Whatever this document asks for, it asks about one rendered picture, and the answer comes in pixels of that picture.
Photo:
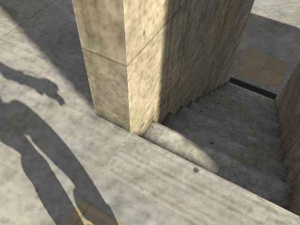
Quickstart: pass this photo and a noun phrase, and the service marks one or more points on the stairs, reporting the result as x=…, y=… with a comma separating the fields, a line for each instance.
x=233, y=133

